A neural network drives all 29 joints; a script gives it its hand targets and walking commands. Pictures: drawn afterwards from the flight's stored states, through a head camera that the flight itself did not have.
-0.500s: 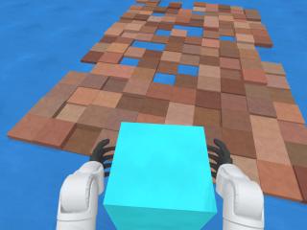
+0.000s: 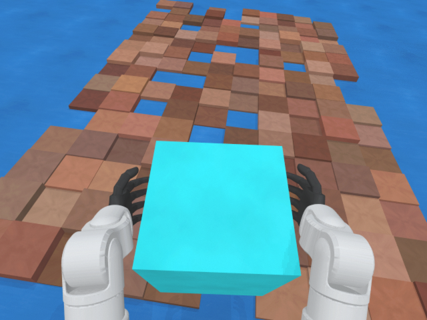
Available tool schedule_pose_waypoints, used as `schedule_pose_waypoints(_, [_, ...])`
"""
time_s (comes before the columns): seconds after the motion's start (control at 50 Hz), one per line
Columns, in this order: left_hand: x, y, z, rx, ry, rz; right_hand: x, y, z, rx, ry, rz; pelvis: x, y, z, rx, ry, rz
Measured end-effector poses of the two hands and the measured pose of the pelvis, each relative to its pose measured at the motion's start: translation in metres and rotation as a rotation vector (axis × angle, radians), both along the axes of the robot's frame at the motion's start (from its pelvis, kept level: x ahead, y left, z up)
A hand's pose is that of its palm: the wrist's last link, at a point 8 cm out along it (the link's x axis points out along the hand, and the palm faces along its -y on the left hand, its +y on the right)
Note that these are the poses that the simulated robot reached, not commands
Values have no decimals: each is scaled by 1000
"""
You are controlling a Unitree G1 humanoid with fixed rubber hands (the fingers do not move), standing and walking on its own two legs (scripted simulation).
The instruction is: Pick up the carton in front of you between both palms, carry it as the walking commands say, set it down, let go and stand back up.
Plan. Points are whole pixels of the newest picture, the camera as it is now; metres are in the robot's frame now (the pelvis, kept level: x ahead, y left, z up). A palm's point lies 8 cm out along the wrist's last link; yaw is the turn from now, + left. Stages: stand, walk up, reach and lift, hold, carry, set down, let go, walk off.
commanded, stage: carry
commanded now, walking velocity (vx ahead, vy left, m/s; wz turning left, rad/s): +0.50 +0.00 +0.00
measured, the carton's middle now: (214, 226) +0.30 +0.00 +0.04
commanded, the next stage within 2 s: none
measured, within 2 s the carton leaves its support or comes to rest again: neither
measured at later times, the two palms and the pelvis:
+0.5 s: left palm (165, 73) +0.69 +0.13 +0.13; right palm (276, 73) +0.72 -0.17 +0.13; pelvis +0.32 -0.04 -0.01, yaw +3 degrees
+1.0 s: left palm (187, 14) +1.03 +0.09 +0.16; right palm (274, 22) +1.01 -0.20 +0.16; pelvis +0.66 -0.02 +0.05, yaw -1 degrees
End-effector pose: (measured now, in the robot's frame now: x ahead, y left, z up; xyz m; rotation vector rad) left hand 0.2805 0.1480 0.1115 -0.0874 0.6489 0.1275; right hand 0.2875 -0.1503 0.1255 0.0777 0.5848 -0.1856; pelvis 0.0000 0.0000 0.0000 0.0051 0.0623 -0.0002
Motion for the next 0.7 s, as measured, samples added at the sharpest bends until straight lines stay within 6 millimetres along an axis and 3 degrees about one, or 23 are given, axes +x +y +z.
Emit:
schedule_pose_waypoints(0.12, [88,3,28,-9,-24,-16,82,3,29,-8,-24,-21,64,6,18,-23,15,8])
schedule_pose_waypoints(0.26, [208,1,53,56,-29,-20,210,1,52,-51,-25,44,155,-3,18,-15,19,29])
schedule_pose_waypoints(0.34, [282,-7,52,94,5,-17,291,-7,45,-54,8,78,216,-15,5,0,13,39])
schedule_pose_waypoints(0.4, [337,-14,45,125,23,2,355,-13,32,-50,22,118,263,-27,-14,3,-4,48])
schedule_pose_waypoints(0.44, [368,-17,35,137,64,11,391,-16,19,-42,62,137,285,-33,-15,-2,-3,45])
schedule_pose_waypoints(0.54, [431,-21,13,102,166,34,460,-20,0,-16,164,135,338,-43,1,16,22,43])
schedule_pose_waypoints(0.7, [541,-23,25,50,50,86,568,-22,12,40,50,81,441,-40,10,30,57,21])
